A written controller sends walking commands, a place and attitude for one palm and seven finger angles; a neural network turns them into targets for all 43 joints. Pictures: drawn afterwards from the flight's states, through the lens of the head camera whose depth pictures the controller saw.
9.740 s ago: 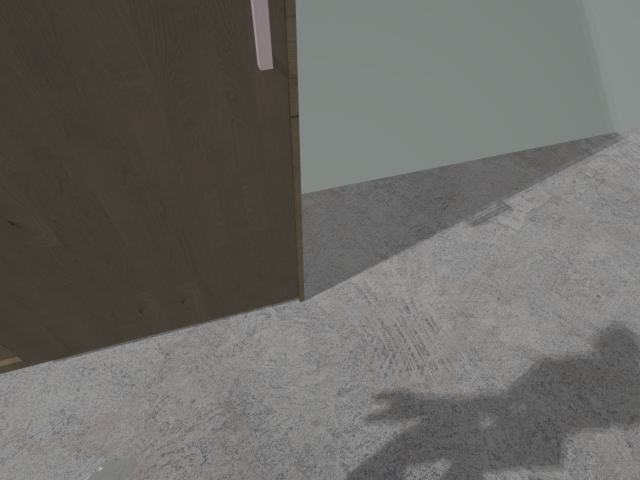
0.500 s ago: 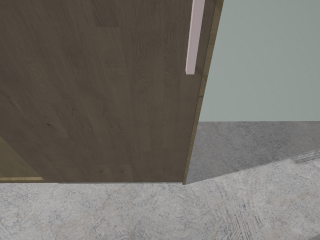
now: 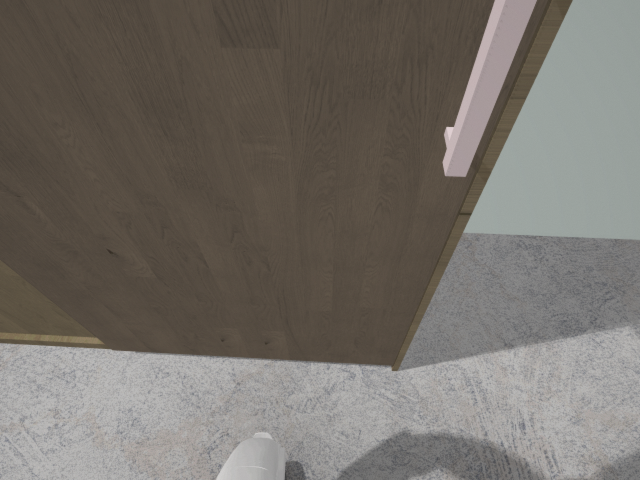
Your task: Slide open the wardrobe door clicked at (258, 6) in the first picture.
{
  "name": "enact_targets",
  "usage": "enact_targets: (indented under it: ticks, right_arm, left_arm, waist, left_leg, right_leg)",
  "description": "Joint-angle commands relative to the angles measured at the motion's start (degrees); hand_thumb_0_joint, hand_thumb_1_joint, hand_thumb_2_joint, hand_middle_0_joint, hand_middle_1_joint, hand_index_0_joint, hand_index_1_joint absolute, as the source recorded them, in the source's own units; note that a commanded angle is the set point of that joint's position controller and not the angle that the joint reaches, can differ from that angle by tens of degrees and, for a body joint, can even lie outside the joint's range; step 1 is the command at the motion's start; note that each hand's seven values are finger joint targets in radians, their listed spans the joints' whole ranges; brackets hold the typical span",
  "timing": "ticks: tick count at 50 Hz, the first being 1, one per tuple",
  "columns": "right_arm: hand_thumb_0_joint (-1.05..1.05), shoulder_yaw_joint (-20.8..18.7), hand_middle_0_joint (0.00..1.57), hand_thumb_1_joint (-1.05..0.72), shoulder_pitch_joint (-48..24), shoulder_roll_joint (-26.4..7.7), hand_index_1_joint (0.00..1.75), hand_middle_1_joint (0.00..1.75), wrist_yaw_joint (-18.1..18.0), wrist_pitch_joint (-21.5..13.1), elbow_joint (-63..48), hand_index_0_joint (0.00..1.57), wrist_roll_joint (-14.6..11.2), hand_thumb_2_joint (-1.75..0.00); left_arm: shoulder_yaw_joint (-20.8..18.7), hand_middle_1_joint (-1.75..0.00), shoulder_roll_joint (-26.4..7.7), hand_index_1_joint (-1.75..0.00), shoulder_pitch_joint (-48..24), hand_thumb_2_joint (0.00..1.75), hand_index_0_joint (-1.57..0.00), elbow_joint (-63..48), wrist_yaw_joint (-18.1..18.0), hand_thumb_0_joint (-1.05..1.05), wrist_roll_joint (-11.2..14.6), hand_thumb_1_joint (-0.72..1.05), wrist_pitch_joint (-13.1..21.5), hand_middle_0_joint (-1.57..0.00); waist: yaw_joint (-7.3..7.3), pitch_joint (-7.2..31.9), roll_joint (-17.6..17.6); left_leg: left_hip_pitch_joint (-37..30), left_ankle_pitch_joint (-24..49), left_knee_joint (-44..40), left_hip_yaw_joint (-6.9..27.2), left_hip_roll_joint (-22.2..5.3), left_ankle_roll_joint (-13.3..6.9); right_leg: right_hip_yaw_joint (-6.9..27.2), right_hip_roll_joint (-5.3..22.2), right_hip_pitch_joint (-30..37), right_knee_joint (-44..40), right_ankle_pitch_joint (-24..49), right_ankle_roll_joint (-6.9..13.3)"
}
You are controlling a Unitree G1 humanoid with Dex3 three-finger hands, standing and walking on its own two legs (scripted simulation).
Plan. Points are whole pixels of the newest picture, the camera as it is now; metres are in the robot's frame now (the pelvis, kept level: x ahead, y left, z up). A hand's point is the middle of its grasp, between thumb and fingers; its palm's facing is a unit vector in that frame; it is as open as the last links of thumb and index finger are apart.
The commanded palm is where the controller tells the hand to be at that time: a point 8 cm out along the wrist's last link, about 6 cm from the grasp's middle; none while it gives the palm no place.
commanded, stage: come to a stop and stand still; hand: right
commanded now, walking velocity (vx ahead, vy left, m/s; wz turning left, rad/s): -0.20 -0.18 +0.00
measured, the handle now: (484, 59) +0.46 -0.12 +0.27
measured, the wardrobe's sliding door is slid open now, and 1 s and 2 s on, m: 0.00 0.00 0.00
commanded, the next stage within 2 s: look again from close up in 1.48 s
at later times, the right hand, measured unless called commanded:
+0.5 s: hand out of the picture +0.05 -0.17 -0.19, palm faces +0.16 +0.97 -0.20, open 7.3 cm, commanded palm none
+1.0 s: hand out of the picture -0.02 -0.14 -0.17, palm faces +0.06 +0.98 -0.17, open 7.3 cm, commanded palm none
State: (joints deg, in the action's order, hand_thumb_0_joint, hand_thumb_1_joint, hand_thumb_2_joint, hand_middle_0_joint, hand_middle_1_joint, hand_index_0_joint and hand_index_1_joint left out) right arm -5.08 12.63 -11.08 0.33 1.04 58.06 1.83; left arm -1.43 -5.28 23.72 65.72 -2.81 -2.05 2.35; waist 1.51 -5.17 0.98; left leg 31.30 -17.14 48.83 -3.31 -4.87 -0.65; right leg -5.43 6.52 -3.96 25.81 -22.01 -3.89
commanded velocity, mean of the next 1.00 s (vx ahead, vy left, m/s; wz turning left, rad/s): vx -0.02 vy -0.04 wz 0.00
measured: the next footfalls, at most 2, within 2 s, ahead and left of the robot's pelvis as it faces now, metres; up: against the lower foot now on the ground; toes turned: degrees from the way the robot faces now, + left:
left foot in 0.08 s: +0.16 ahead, +0.17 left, +0.00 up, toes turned +6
right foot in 0.50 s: +0.01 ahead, -0.08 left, +0.00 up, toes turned -5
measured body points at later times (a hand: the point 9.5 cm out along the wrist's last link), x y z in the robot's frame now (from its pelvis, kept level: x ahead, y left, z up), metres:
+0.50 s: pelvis +0.00 +0.02 -0.01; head +0.02 -0.01 +0.43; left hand +0.12 +0.26 -0.13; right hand +0.04 -0.22 -0.17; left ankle +0.12 +0.16 -0.73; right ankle -0.02 -0.08 -0.74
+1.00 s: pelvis -0.01 +0.02 +0.01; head +0.00 +0.02 +0.46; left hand -0.05 +0.23 -0.15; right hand -0.02 -0.19 -0.16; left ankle -0.03 +0.13 -0.73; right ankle -0.02 -0.08 -0.73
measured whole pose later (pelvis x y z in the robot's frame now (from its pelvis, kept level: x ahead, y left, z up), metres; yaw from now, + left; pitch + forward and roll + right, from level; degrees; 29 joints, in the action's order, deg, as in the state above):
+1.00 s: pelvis -0.01 +0.02 +0.01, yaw -2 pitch -1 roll +0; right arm -0.8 16.5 -7.5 -2.2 -0.2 64.7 1.0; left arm -0.3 -5.5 20.4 65.9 -2.1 -0.6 0.0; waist 1.5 -1.7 0.5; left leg 9.6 -16.1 26.3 -3.2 -0.3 -0.8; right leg -5.4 1.3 -11.2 26.6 -14.8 0.5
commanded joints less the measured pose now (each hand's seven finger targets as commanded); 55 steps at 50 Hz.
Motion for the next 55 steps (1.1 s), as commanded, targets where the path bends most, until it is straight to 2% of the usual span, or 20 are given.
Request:
enact_targets:
  ticks: [1, 2, 4, 5, 7, 9, 16, 20, 22, 23, 25, 26, 28, 30, 35, 40, 44, 46, 48, 55]
  right_arm:
    - [0.0, 0.27, 0.2, -0.9, 10.18, 0.37, 0.3, 0.3, 0.37, -1.76, -0.21, 0.2, -0.33, -0.9]
    - [0.0, -0.26, 0.2, -0.9, 15.54, -2.78, 0.3, 0.3, -0.19, -2.75, 1.19, 0.2, -0.24, -0.9]
    - [0.0, -1.72, 0.2, -0.9, 15.13, -13.81, 0.3, 0.3, -1.33, -3.73, 0.29, 0.2, -0.43, -0.9]
    - [0.0, -1.6, 0.2, -0.9, 9.4, -15.18, 0.3, 0.3, -1.36, -3.65, -1.66, 0.2, -0.49, -0.9]
    - [0.0, -0.55, 0.2, -0.9, 4.79, -9.74, 0.3, 0.3, -2.02, -2.36, -2.56, 0.2, -0.03, -0.9]
    - [0.0, -0.22, 0.2, -0.9, 1.71, -8.58, 0.3, 0.3, -2.95, -1.4, -3.54, 0.2, -0.09, -0.9]
    - [0.0, -0.93, 0.2, -0.9, 0.99, -10.59, 0.3, 0.3, -3.85, -0.76, -4.81, 0.2, 0.25, -0.9]
    - [0.0, -1.19, 0.2, -0.9, -1.0, -10.85, 0.3, 0.3, -3.41, -0.05, -6.73, 0.2, 0.96, -0.9]
    - [0.0, -0.99, 0.2, -0.9, -2.27, -10.33, 0.3, 0.3, -2.83, 0.67, -7.13, 0.2, 0.7, -0.9]
    - [0.0, -0.42, 0.2, -0.9, -1.79, -8.37, 0.3, 0.3, -2.63, 1.04, -7.06, 0.2, 0.33, -0.9]
    - [0.0, 1.1, 0.2, -0.9, -1.07, -1.66, 0.3, 0.3, -2.17, 1.75, -7.78, 0.2, -0.64, -0.9]
    - [0.0, 0.84, 0.2, -0.9, -1.05, -2.98, 0.3, 0.3, -1.96, 1.79, -6.85, 0.2, -0.4, -0.9]
    - [0.0, 0.6, 0.2, -0.9, 3.24, -2.54, 0.3, 0.3, -1.08, 1.38, -3.8, 0.2, 0.42, -0.9]
    - [0.0, 1.07, 0.2, -0.9, 6.42, -1.66, 0.3, 0.3, -0.86, 0.62, -1.38, 0.2, 0.17, -0.9]
    - [0.0, 2.18, 0.2, -0.9, 5.04, -1.0, 0.3, 0.3, -0.84, -0.53, -0.83, 0.2, -0.08, -0.9]
    - [0.0, 2.92, 0.2, -0.9, 5.46, 0.54, 0.3, 0.3, -1.21, -0.44, 1.07, 0.2, -0.86, -0.9]
    - [0.0, 2.94, 0.2, -0.9, 11.53, -0.91, 0.3, 0.3, -1.92, -1.53, 4.66, 0.2, -0.82, -0.9]
    - [0.0, 3.53, 0.2, -0.9, 11.15, -1.93, 0.3, 0.3, -2.27, -1.93, 5.52, 0.2, -1.15, -0.9]
    - [0.0, 3.8, 0.2, -0.9, 9.62, -0.7, 0.3, 0.3, -2.34, -2.21, 5.78, 0.2, -1.28, -0.9]
    - [0.0, 4.37, 0.2, -0.9, 9.43, 0.16, 0.3, 0.3, -2.64, -1.9, 6.36, 0.2, -1.51, -0.9]
  left_arm:
    - [-2.83, -0.3, -12.64, -0.3, -0.46, 0.9, -0.2, -3.16, 0.08, 0.0, 0.33, 0.9, -0.27, -0.2]
    - [-2.68, -0.3, -11.47, -0.3, 0.51, 0.9, -0.2, -3.33, 0.68, 0.0, 0.75, 0.9, -0.37, -0.2]
    - [-1.76, -0.3, -6.51, -0.3, 7.37, 0.9, -0.2, -4.3, 1.12, 0.0, 2.22, 0.9, -1.25, -0.2]
    - [-2.66, -0.3, -9.96, -0.3, 5.69, 0.9, -0.2, -4.66, 0.69, 0.0, 2.41, 0.9, -1.72, -0.2]
    - [-1.94, -0.3, -5.37, -0.3, 2.71, 0.9, -0.2, -4.52, 0.72, 0.0, 2.06, 0.9, -2.91, -0.2]
    - [-2.0, -0.3, -6.3, -0.3, -0.83, 0.9, -0.2, -4.98, 0.94, 0.0, 1.54, 0.9, -3.94, -0.2]
    - [-2.57, -0.3, -7.77, -0.3, -6.57, 0.9, -0.2, -9.56, 2.7, 0.0, 0.46, 0.9, -6.32, -0.2]
    - [-2.35, -0.3, -7.37, -0.3, -6.05, 0.9, -0.2, -11.04, 3.03, 0.0, 0.9, 0.9, -4.9, -0.2]
    - [-2.21, -0.3, -7.26, -0.3, -1.29, 0.9, -0.2, -9.79, 2.84, 0.0, 1.22, 0.9, -3.8, -0.2]
    - [-2.16, -0.3, -7.8, -0.3, 0.3, 0.9, -0.2, -9.28, 2.53, 0.0, 1.35, 0.9, -3.29, -0.2]
    - [-3.18, -0.3, -15.43, -0.3, -3.84, 0.9, -0.2, -12.28, 1.7, 0.0, 0.17, 0.9, -3.03, -0.2]
    - [-2.61, -0.3, -15.33, -0.3, -9.48, 0.9, -0.2, -13.92, 1.44, 0.0, -0.21, 0.9, -3.24, -0.2]
    - [-1.86, -0.3, -12.23, -0.3, -12.84, 0.9, -0.2, -13.55, 0.92, 0.0, 0.13, 0.9, -2.0, -0.2]
    - [-1.16, -0.3, -10.76, -0.3, -10.69, 0.9, -0.2, -12.54, 0.74, 0.0, 0.64, 0.9, -1.17, -0.2]
    - [-1.23, -0.3, -9.65, -0.3, -2.94, 0.9, -0.2, -8.54, -0.01, 0.0, 0.55, 0.9, -0.48, -0.2]
    - [-1.15, -0.3, -10.63, -0.3, -0.63, 0.9, -0.2, -5.29, -0.47, 0.0, 0.37, 0.9, -1.07, -0.2]
    - [-0.61, -0.3, -7.94, -0.3, -1.13, 0.9, -0.2, -3.76, -0.05, 0.0, 1.54, 0.9, -0.64, -0.2]
    - [0.34, -0.3, -4.84, -0.3, -2.06, 0.9, -0.2, -3.31, 0.42, 0.0, 1.73, 0.9, -0.53, -0.2]
    - [0.5, -0.3, -4.3, -0.3, -1.39, 0.9, -0.2, -1.85, 0.53, 0.0, 1.31, 0.9, -1.06, -0.2]
    - [1.15, -0.3, -3.06, -0.3, -0.11, 0.9, -0.2, 0.64, 0.4, 0.0, 1.36, 0.9, -1.49, -0.2]
  waist:
    - [-4.86, 2.53, -9.56]
    - [-7.13, 7.19, -3.81]
    - [-4.7, 19.91, 18.45]
    - [-3.69, 16.32, 13.51]
    - [-3.57, 9.52, 16.83]
    - [-3.45, 5.39, 10.15]
    - [-3.29, 8.18, 7.44]
    - [-2.54, 8.53, 9.65]
    - [-0.08, 8.64, 9.42]
    - [0.72, 8.68, 4.67]
    - [0.86, 1.11, -22.44]
    - [-0.84, -2.35, -16.62]
    - [-3.9, -0.97, -10.17]
    - [-3.51, 0.29, -6.26]
    - [-0.32, 2.77, -6.02]
    - [0.08, 3.85, -7.74]
    - [-2.26, 7.86, -0.39]
    - [-1.92, 5.62, 2.37]
    - [-1.44, 4.2, 6.81]
    - [-1.87, -3.16, -0.32]
  left_leg:
    - [-19.5, 10.39, -16.17, -4.18, 3.3, 0.65]
    - [-27.26, 17.0, -21.24, -2.56, 2.01, 1.3]
    - [-34.23, 45.72, -24.35, 18.11, -19.76, -5.68]
    - [-28.95, 42.99, -25.75, 15.73, -19.15, -8.43]
    - [-21.21, 41.4, -25.7, 15.96, -18.12, -8.94]
    - [-15.51, 36.27, -26.97, 12.74, -17.62, -9.54]
    - [-13.64, 17.21, -30.98, 11.79, -18.04, -9.8]
    - [-10.59, 3.17, -32.63, 11.59, -16.47, -8.77]
    - [-5.84, -5.54, -31.9, 9.21, -12.77, -5.38]
    - [-2.15, -9.63, -26.91, 6.69, -9.17, -3.19]
    - [2.75, -14.61, -4.88, -1.63, 3.44, 2.6]
    - [-2.15, -9.5, 0.72, 4.29, 1.59, 1.8]
    - [-3.18, -1.56, 7.2, 5.82, 3.06, 1.88]
    - [-0.43, 1.62, 9.61, 6.01, 3.47, 2.4]
    - [0.36, -3.12, 0.23, 3.61, 1.97, 3.12]
    - [-11.93, -6.31, -15.37, 1.83, 2.22, 2.44]
    - [-28.25, 13.61, -28.39, 4.56, -1.4, 1.13]
    - [-27.63, 20.13, -27.35, 6.12, -5.7, -0.92]
    - [-23.85, 15.83, -27.79, 5.5, -3.32, -1.48]
    - [-19.67, 7.84, -31.06, 5.02, -1.76, -0.59]
  right_leg:
    - [2.42, 6.58, -8.39, 3.06, 33.34, 7.6]
    - [1.13, 3.24, -8.75, 10.16, 26.24, 5.31]
    - [3.48, -4.86, -13.3, 32.0, -13.3, 3.46]
    - [6.91, -3.5, -12.78, 33.61, -14.56, 4.5]
    - [5.72, -3.61, -17.47, 40.47, -11.75, 3.5]
    - [6.41, -3.41, -18.78, 41.58, -9.23, 2.91]
    - [6.12, -5.26, -20.48, 37.08, -2.33, 1.63]
    - [4.02, -5.33, -13.83, 22.41, -3.83, 2.79]
    - [1.22, -6.57, -4.47, 8.58, 1.06, 3.53]
    - [1.55, -5.95, 1.41, -0.45, 4.1, 3.4]
    - [25.96, 11.58, -13.25, -18.48, -13.25, 8.33]
    - [24.54, 13.15, -23.46, -21.26, -17.36, 11.4]
    - [19.13, 7.82, -20.52, -18.55, -9.8, 9.74]
    - [14.15, 5.88, -12.8, -16.12, -0.88, 9.53]
    - [13.78, 8.96, 1.29, -12.2, 20.13, 12.81]
    - [13.6, 9.67, -0.56, -7.63, 36.72, 13.02]
    - [8.06, 3.67, -8.83, -1.71, 24.96, 6.87]
    - [4.51, -0.6, -11.43, -2.36, 13.57, 4.67]
    - [4.1, -0.82, -8.44, -2.93, 13.24, 4.19]
    - [4.87, 0.09, -8.67, -5.61, 13.26, 4.03]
